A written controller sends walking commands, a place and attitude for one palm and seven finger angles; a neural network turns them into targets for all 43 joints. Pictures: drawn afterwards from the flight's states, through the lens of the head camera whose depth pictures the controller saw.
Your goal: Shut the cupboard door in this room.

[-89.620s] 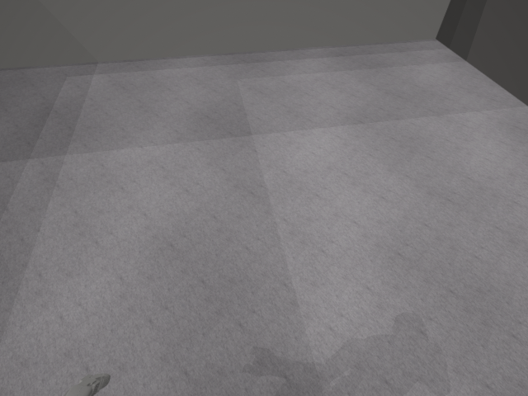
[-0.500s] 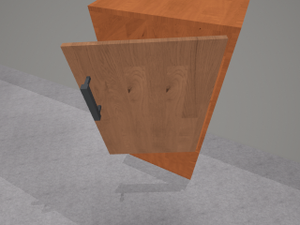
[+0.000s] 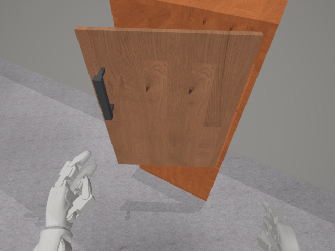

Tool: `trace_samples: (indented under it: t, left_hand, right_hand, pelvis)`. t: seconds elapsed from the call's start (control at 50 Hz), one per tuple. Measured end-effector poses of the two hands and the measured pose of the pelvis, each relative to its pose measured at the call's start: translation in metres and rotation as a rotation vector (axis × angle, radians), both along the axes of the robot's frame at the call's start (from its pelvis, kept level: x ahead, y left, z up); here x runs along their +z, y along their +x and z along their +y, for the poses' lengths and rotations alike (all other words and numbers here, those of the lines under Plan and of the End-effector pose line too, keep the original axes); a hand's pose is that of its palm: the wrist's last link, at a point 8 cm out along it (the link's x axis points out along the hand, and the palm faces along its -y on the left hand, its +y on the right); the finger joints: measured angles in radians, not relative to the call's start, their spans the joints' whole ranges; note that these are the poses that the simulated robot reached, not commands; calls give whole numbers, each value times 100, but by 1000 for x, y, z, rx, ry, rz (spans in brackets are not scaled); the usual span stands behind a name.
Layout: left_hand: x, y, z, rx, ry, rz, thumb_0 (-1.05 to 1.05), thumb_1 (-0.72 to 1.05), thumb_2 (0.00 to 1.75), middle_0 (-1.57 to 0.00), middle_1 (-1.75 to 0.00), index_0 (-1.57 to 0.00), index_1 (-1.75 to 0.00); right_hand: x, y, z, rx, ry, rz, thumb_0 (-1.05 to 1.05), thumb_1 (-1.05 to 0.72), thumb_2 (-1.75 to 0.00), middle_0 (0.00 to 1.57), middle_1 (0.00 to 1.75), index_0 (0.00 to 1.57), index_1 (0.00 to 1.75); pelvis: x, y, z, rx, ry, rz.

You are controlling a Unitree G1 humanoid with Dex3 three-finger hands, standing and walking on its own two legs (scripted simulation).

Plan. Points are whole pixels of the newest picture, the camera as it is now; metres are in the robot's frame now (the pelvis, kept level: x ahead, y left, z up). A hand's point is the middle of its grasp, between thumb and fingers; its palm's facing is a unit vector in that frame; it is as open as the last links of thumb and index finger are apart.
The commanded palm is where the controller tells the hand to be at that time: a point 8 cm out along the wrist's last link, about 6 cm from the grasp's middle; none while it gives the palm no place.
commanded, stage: raise the hand and make a fist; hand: left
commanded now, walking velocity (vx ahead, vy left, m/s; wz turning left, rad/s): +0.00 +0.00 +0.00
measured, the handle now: (105, 95) +0.50 +0.20 +0.10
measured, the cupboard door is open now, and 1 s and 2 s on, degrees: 26 26 26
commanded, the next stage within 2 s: bring the fist close to the handle in 1.64 s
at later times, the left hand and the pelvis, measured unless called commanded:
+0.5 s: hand (86, 215) +0.20 +0.19 +0.02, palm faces -0.09 -1.00 -0.01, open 4.4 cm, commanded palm +0.16 +0.25 +0.04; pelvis -0.02 +0.04 -0.04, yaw +0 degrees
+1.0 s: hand (62, 187) +0.23 +0.22 +0.09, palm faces +0.07 -1.00 -0.07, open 3.1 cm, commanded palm +0.20 +0.27 +0.08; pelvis +0.02 +0.03 -0.01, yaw +2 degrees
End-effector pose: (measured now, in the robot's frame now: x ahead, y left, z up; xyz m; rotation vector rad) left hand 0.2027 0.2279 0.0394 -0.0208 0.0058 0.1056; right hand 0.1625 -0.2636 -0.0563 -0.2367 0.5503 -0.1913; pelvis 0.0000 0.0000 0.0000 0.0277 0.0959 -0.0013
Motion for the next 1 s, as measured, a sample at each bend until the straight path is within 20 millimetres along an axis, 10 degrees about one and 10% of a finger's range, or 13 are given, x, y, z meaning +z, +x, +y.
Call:
trace_samples:
  t: [0.14,0.2,0.4,0.58,0.78,1.0]
  left_hand:
    - [-66,-72,9,-104,-26,115,1,90,90,-41,-53,-42,-53]
    - [-64,-89,22,-40,-4,114,2,90,90,-47,-59,-47,-59]
    - [-7,-25,10,-219,68,-80,2,90,90,-64,-79,-65,-79]
    - [-2,-28,39,-50,56,109,2,90,90,-81,-97,-82,-97]
    - [12,-11,28,-162,74,18,2,90,90,-99,-117,-100,-117]
    - [53,1,46,-34,93,-50,2,90,90,-119,-139,-120,-139]
  right_hand:
    - [12,47,12,138,-91,-135,1,-91,-90,20,30,20,30]
    - [-1,52,33,183,-84,-139,1,-91,-90,20,30,20,30]
    - [-59,-2,104,179,109,44,1,-91,-90,21,30,21,30]
    - [-49,-45,88,54,89,167,1,-90,-90,21,30,21,30]
    - [-28,-3,59,88,-15,84,1,-90,-90,21,30,21,30]
    - [-4,42,76,150,48,-13,1,-91,-90,20,30,20,30]
  pelvis:
    - [-37,-16,5,17,-19,66]
    - [-47,-21,11,34,-40,75]
    - [-52,-30,31,39,-69,77]
    - [-29,-11,39,10,-50,64]
    - [-27,1,38,32,-64,64]
    - [-12,19,26,39,-59,26]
